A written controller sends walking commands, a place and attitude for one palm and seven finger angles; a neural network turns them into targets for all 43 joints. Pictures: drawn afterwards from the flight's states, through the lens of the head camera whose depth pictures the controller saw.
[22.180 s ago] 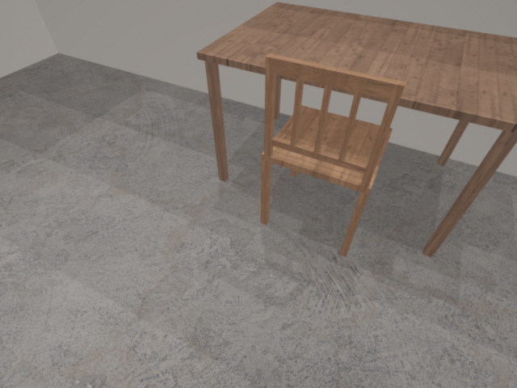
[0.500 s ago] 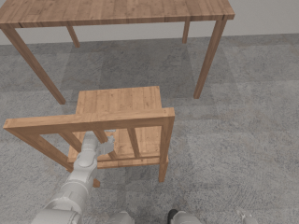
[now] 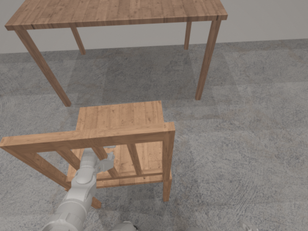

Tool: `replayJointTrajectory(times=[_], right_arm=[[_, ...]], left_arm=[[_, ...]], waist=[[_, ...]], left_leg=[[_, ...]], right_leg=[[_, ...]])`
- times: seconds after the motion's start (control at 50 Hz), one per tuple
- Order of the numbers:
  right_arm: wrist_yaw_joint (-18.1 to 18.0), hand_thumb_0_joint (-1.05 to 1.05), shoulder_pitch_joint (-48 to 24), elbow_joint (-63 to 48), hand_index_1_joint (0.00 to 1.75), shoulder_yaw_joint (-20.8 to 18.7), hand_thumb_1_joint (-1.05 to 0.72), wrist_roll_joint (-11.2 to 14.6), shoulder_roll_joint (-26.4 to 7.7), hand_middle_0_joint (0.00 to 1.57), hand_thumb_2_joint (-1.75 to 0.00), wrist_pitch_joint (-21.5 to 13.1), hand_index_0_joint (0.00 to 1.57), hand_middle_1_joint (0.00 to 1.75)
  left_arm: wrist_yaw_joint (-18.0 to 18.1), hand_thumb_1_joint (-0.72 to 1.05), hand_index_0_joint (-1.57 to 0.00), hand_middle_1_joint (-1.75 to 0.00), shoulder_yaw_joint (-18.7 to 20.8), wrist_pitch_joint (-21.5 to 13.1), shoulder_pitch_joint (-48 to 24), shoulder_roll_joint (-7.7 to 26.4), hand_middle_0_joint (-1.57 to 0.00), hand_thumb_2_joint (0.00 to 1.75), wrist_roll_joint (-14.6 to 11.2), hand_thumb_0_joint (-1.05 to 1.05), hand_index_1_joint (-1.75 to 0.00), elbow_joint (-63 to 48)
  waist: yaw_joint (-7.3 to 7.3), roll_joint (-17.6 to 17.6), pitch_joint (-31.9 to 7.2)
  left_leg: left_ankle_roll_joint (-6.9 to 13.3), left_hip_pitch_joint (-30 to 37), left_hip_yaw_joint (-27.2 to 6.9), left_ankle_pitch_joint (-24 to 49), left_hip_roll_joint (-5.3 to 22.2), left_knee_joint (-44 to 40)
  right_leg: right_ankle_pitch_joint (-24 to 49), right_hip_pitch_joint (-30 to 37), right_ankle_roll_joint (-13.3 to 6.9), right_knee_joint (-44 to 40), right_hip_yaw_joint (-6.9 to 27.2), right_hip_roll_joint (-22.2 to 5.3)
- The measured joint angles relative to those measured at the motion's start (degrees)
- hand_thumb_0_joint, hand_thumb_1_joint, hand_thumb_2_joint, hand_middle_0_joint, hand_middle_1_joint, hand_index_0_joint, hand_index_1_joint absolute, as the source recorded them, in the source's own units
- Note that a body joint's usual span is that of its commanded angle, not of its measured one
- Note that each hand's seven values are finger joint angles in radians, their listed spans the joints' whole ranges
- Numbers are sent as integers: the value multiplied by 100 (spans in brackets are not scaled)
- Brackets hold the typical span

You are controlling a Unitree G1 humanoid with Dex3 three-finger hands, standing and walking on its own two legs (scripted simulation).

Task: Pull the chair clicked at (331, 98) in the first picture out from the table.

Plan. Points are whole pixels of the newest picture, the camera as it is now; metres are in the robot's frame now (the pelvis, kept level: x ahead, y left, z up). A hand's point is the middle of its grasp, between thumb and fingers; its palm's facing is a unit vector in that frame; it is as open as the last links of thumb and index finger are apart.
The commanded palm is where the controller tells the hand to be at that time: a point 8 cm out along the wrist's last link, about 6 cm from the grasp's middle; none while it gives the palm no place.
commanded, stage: stop walking, hand still on the chair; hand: left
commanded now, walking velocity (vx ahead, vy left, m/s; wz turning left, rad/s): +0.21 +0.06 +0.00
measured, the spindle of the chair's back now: (106, 161) +0.33 +0.17 -0.10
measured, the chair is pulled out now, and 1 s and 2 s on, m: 0.62 0.66 0.66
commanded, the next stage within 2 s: open the thumb and straighten the fingers in 0.82 s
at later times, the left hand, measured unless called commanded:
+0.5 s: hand (108, 173) +0.28 +0.15 -0.06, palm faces +0.01 -0.99 -0.17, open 5.1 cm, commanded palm +0.26 +0.20 -0.05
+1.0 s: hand (108, 173) +0.28 +0.15 -0.06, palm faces +0.02 -0.99 -0.12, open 5.2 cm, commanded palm +0.25 +0.20 -0.04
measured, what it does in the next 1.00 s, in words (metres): stands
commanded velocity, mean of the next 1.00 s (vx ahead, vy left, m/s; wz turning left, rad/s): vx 0.01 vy -0.02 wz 0.00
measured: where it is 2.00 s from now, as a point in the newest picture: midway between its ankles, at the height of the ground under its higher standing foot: outside the picture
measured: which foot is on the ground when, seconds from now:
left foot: down 0.00-1.00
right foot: down 0.00-1.00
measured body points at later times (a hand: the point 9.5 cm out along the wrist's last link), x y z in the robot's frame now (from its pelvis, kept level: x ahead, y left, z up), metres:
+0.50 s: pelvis +0.01 +0.01 +0.01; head +0.03 +0.01 +0.46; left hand +0.27 +0.20 -0.05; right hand +0.13 -0.20 -0.12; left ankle +0.06 +0.16 -0.73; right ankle +0.03 -0.13 -0.73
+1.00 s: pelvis +0.02 +0.01 +0.00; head +0.03 +0.01 +0.45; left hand +0.27 +0.20 -0.05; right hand +0.15 -0.24 -0.10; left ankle +0.06 +0.16 -0.73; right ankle +0.03 -0.13 -0.73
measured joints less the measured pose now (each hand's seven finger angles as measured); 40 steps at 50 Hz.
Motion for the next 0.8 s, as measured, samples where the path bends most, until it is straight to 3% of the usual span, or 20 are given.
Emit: replayJointTrajectory(times=[0.12, 0.18, 0.28, 0.36, 0.46, 0.8], right_arm=[[-87, 1, 150, 47, 30, -102, -90, -47, -181, 21, -90, 28, 20, 30], [-116, 1, 189, 48, 30, -116, -91, -80, -202, 20, -90, -1, 20, 30], [-91, 1, 206, -48, 30, 20, -91, -34, 115, 20, -90, -53, 19, 30], [-5, 1, 150, -72, 30, 201, -91, -52, 394, 20, -90, -177, 20, 30], [50, 1, 38, -28, 30, 299, -90, -76, 514, 21, -90, -257, 20, 30], [-142, 1, -164, -88, 30, -60, -90, -28, -83, 20, -90, -100, 20, 30]], left_arm=[[-18, 70, -50, -130, -252, -26, 456, -165, -35, 81, 80, 3, -145, 128], [-53, 70, -50, -132, -385, -74, 657, -224, -35, 82, 111, 2, -145, 45], [-43, 70, -50, -134, -549, -96, 895, -171, -34, 82, 98, 3, -145, -205], [-46, 70, -50, -134, -579, -108, 963, -123, -35, 83, 112, 3, -145, -455], [-27, 70, -50, -133, -532, -100, 1086, -106, -36, 85, 100, 3, -145, -677], [-41, 71, -50, -132, -457, 18, 1478, -60, -36, 85, 62, 4, -145, -889]], waist=[[-40, -99, -383], [-22, -112, -501], [56, -238, -586], [162, -228, -459], [268, -168, -404], [185, -186, -560]], left_leg=[[92, 210, 83, -285, -160, 167], [47, 291, 127, 41, -188, 136], [64, 352, 226, 66, -223, -91], [15, 349, 184, 186, -160, -261], [-70, 356, 184, 225, -49, -391], [-124, 569, 178, 140, -5, -477]], right_leg=[[-159, 192, 74, 163, 81, -162], [-214, 242, 120, 219, 128, -200], [-339, 209, 50, 135, 314, -169], [129, 285, 134, -237, 303, -96], [156, 295, 120, -408, 299, 8], [60, 501, 61, -478, 282, 47]])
